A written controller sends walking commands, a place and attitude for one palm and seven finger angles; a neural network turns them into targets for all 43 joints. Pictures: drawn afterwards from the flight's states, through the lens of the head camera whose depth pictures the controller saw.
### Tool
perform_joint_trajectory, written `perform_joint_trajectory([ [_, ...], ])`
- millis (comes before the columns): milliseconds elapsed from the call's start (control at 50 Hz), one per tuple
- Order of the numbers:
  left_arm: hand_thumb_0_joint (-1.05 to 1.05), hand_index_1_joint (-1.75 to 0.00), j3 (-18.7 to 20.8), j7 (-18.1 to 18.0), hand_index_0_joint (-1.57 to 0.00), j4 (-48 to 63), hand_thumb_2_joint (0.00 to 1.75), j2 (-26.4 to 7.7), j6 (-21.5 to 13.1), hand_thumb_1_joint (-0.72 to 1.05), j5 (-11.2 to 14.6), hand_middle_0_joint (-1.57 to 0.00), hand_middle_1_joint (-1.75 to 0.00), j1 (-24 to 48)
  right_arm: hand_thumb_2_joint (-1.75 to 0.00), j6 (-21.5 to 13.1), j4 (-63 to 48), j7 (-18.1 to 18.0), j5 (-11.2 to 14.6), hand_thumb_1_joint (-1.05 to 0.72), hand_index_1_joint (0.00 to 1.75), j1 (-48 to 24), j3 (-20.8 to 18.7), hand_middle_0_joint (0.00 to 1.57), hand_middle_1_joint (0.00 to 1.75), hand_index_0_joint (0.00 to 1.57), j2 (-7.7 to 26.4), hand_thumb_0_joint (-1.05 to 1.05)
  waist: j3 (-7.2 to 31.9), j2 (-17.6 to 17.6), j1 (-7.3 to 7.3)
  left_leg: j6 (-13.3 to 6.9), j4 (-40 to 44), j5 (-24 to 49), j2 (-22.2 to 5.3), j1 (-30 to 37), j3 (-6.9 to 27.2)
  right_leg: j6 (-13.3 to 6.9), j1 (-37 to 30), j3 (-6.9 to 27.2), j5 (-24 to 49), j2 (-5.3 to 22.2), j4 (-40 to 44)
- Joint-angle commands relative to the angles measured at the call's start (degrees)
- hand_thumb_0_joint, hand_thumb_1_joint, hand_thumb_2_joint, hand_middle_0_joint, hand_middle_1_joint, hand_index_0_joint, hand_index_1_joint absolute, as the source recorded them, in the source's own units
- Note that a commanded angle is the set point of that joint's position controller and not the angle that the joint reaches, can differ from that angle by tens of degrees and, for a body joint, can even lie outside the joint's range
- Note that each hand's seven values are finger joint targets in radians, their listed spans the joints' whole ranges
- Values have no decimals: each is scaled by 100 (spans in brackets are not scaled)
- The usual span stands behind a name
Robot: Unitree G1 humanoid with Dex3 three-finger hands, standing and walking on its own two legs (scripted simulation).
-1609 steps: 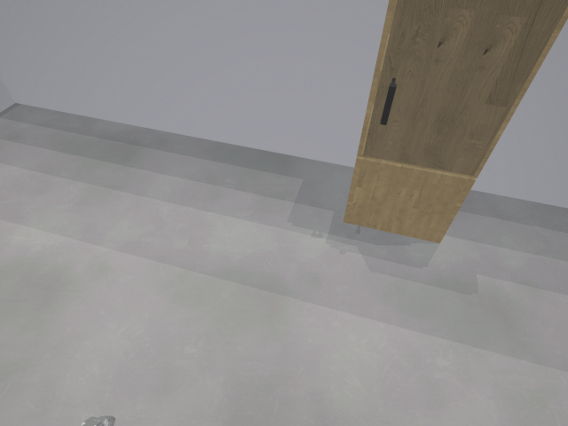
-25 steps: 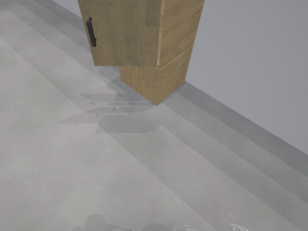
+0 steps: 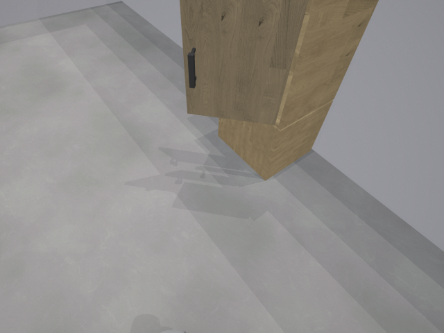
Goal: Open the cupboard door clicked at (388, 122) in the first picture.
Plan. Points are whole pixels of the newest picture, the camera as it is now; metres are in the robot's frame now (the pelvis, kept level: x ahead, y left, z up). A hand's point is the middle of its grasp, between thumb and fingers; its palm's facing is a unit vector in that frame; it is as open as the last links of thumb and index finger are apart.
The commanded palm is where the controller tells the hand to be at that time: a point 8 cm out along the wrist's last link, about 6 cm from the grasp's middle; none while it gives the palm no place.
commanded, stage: take the last steps up to it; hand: left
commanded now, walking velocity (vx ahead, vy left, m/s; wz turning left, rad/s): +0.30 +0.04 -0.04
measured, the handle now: (193, 68) +0.98 +0.22 -0.09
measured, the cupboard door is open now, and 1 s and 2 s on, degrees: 44 44 44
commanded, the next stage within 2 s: come to a stop and stand still in 0.90 s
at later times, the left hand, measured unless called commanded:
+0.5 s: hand (161, 253) +0.29 +0.17 -0.15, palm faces -0.07 -0.98 -0.21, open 7.3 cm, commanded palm none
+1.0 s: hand (142, 238) +0.33 +0.23 -0.17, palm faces -0.01 -0.99 -0.15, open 7.3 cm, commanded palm none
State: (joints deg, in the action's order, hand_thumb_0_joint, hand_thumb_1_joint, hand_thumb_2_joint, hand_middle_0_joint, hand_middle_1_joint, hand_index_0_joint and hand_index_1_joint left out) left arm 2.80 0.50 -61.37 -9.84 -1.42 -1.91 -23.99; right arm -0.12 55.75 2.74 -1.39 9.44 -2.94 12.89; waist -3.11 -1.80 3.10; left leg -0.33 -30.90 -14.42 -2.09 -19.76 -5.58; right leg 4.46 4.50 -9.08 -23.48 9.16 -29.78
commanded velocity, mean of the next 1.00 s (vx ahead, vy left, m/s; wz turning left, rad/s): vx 0.24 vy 0.02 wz -0.02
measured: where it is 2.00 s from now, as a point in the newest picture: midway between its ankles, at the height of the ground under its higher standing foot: (218, 291)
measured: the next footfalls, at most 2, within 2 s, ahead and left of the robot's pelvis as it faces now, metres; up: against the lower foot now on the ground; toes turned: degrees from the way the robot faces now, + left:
right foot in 0.44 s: +0.23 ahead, -0.10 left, +0.00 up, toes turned -10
left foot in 0.80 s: +0.40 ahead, +0.14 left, +0.00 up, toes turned +1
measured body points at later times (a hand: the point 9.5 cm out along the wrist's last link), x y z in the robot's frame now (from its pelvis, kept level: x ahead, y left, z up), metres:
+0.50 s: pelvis +0.15 +0.00 +0.00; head +0.18 -0.01 +0.45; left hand +0.30 +0.22 -0.13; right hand +0.07 -0.21 -0.16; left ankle +0.07 +0.11 -0.69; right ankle +0.19 -0.09 -0.73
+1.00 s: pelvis +0.32 +0.06 +0.01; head +0.35 +0.07 +0.46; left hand +0.33 +0.28 -0.16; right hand +0.38 -0.18 -0.13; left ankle +0.36 +0.14 -0.73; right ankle +0.30 -0.07 -0.66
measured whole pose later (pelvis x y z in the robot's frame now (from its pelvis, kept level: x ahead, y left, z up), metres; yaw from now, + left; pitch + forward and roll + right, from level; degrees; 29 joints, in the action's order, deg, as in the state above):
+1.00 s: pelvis +0.32 +0.06 +0.01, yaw -4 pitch +0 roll +0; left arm 2.7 0.6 -61.7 -10.2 0.1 -1.7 -16.2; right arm -3.5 58.1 -1.2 -1.6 11.3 -1.8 9.1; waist -3.1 -2.2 1.9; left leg -3.4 -27.4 -11.8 -1.1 -15.4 -9.0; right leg -0.2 25.8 -3.8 -21.9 4.9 -58.9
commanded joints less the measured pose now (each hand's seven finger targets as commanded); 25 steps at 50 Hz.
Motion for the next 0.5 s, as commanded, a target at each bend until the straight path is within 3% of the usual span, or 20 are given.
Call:
perform_joint_trajectory([
  [0,0,-30,63,-46,-20,913,90,-484,-94,90,72,-20,-30,960,-90,-154,256,-323,-63,-90,30,2108,-318,20,30,20,1403,0,550,1203,-1079,-1271,1747,-1334,-2269,2378,3192,-476,3389,478,-1224,-425,-3748],
  [20,0,-30,49,-59,-20,869,90,-393,-82,90,68,-20,-30,1158,-90,-183,163,-365,-52,-90,30,1678,-270,20,30,20,1191,0,367,1429,-905,-1255,1861,-1521,-2104,1912,3003,-513,3627,699,-754,-272,-4161],
  [40,0,-30,82,-23,-20,781,90,-465,-60,90,66,-20,-30,1160,-90,-204,51,-386,-30,-90,30,1248,-180,20,30,20,857,0,61,1387,-733,-1143,1996,-1543,-1902,1379,2532,-525,3554,821,-268,-109,-4187],
  [60,0,-30,96,15,-20,654,90,-463,-34,90,39,-20,-30,987,-90,-252,4,-396,-32,-90,30,994,-90,20,30,20,608,0,-69,1133,-540,-996,2073,-1240,-1703,1000,2106,-513,3265,829,51,-48,-4015],
  [100,0,-30,77,54,-20,497,90,-359,3,90,28,-20,-30,726,-90,-359,60,-411,-18,-90,30,912,-38,20,30,20,465,0,75,810,-329,-905,2090,-313,-1464,901,1513,-468,2862,746,414,-88,-3581],
  [120,0,-30,76,57,-20,499,90,-311,25,90,40,-20,-30,687,-90,-391,93,-414,-11,-90,30,903,-31,20,30,20,461,0,169,670,-269,-961,2095,38,-1462,985,1317,-446,2808,727,492,-101,-3311],
  [180,0,-30,59,71,-20,641,90,-250,54,90,43,-20,-30,1019,-90,-410,217,-394,-10,-90,30,1004,-51,20,30,20,420,0,15,508,-283,-1030,2211,208,-1382,898,953,-419,2520,620,788,-149,-2254],
  [260,0,-30,59,85,-20,840,90,-299,56,90,44,-20,-30,1565,-90,-394,382,-374,-25,-90,30,1190,-48,20,30,20,422,0,-242,528,-358,-1065,2228,216,-1414,986,876,-429,2305,530,940,-255,-1358],
  [320,0,-30,66,91,-20,920,90,-326,12,90,31,-20,-30,1746,-90,-379,512,-375,-44,-90,30,1325,-46,20,30,20,444,0,-210,444,-378,-981,1823,708,-1388,1129,786,-469,1837,364,931,-449,-785],
  [360,0,-30,102,83,-20,819,90,-388,-13,90,29,-20,-30,1449,-90,-352,581,-384,-34,-90,30,1324,-27,20,30,20,405,0,-116,386,-220,-749,1260,829,-1141,947,568,-535,1025,215,1187,-630,-209],
  [380,0,-30,152,67,-20,679,90,-549,-45,90,26,-20,-30,1010,-90,-355,597,-378,-4,-90,30,1295,0,20,30,20,360,0,63,202,-10,-567,587,902,-850,642,348,-631,217,332,1239,-624,127],
  [400,0,-30,247,22,-20,479,90,-941,-120,90,-1,-20,-30,270,-90,-375,531,-341,58,-90,30,1242,12,20,30,20,196,0,445,-483,302,-312,-730,581,-386,-267,-58,-971,-1052,1393,1146,164,481],
  [420,0,-30,355,-17,-20,280,90,-1439,-140,90,37,-20,-30,-385,-90,-381,351,-309,77,-90,30,1227,35,20,30,20,22,0,640,-1508,413,-28,-2329,-1669,250,-1506,-436,-1622,-1870,3130,1283,1499,1226],
  [440,0,-30,349,-73,-20,277,90,-1388,-176,90,109,-20,-30,-430,-90,-327,291,-318,56,-90,30,861,-12,20,30,20,298,0,608,-1457,497,-48,-3332,-1998,28,-1713,300,-1824,-1385,3680,1123,1716,1616],
  [460,0,-30,290,-108,-20,397,90,-1186,-162,90,112,-20,-30,40,-90,-316,238,-310,54,-90,30,607,-66,20,30,20,265,0,186,-945,301,-34,-3662,-1498,-196,-1950,567,-1832,-875,3340,834,1616,1734],
  [480,0,-30,234,-119,-20,494,90,-956,-173,90,118,-20,-30,376,-90,-289,227,-294,43,-90,30,483,-67,20,30,20,170,0,1,-432,121,20,-3577,-1032,-378,-1894,655,-1732,-428,2797,932,1412,1769],
])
